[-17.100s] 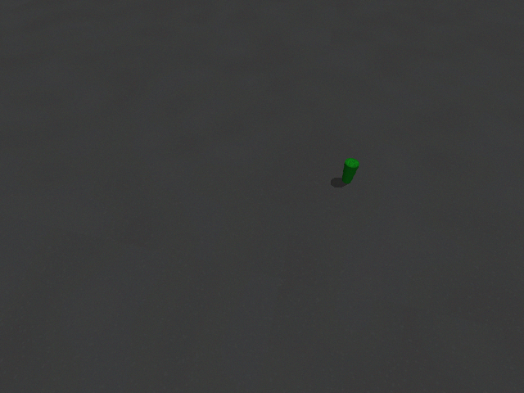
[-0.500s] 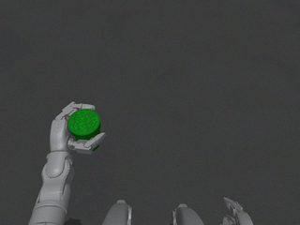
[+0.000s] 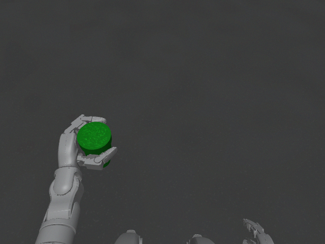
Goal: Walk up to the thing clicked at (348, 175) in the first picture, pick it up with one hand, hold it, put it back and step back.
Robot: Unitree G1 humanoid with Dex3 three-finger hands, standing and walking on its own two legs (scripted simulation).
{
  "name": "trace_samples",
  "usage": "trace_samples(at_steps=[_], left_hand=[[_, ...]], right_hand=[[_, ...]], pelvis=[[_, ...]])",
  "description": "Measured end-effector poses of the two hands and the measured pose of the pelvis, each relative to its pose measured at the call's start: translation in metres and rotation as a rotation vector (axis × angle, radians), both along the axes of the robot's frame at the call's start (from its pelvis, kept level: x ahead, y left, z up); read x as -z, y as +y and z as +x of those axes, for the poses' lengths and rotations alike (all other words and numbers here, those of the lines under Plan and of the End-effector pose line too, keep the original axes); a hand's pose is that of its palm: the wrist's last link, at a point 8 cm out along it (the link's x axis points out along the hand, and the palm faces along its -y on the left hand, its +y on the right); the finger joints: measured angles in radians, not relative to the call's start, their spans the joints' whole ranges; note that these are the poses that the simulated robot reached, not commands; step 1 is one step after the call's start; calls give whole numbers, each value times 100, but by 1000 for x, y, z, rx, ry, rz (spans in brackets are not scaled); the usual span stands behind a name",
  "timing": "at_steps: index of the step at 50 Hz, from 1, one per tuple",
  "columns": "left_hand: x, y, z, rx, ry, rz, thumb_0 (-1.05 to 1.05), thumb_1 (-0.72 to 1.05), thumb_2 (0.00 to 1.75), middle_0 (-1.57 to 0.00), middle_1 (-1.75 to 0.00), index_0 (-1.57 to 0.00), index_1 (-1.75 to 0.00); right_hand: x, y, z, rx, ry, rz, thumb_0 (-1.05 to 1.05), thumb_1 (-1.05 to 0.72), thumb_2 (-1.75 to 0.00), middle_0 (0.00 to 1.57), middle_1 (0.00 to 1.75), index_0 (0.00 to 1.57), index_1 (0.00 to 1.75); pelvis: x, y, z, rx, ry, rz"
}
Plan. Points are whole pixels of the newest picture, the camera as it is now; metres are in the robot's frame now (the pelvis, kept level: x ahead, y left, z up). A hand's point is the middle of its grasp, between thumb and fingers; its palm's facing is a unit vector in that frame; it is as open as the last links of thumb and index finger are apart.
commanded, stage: lift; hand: left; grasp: from the side
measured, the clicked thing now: (98, 148) +0.34 +0.18 +0.01
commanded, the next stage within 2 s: hold in 0.02 s
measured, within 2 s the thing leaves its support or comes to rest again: neither
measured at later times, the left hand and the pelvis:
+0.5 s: hand (96, 145) +0.32 +0.17 +0.05, palm faces +0.14 -0.99 +0.00, open 9.5 cm; pelvis -0.01 +0.00 +0.01, yaw +0 degrees
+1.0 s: hand (96, 143) +0.32 +0.17 +0.06, palm faces +0.14 -0.99 +0.01, open 9.5 cm; pelvis -0.01 +0.00 +0.02, yaw +0 degrees
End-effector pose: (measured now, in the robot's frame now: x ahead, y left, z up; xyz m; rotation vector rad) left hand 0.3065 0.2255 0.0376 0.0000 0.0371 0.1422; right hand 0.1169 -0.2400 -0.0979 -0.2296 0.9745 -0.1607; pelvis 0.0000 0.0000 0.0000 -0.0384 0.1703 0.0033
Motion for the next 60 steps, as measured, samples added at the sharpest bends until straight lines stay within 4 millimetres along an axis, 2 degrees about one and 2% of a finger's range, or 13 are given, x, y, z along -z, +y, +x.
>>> trace_samples(at_steps=[19,38,47,60], left_hand=[[-13,-3,-9,0,-13,1,2,-22,96,-79,-93,-74,-93],[-26,-7,-12,0,-23,-3,2,-22,96,-79,-94,-74,-94],[-26,-7,-9,4,-17,-2,2,-22,96,-79,-94,-73,-94],[-26,-8,-15,3,-23,-4,3,-22,96,-78,-95,-73,-94]], right_hand=[[-8,2,-5,-4,-6,20,1,-93,-90,20,30,20,30],[-18,2,2,-13,-44,20,1,-92,-90,20,30,20,30],[-19,3,-1,-11,-43,24,1,-92,-90,20,30,20,30],[-18,2,-7,-7,-28,25,1,-92,-90,20,30,20,30]], pelvis=[[-9,0,-4,1,-44,6],[-16,-1,-5,-1,-76,9],[-17,0,-6,2,-79,10],[-19,0,-6,2,-84,11]])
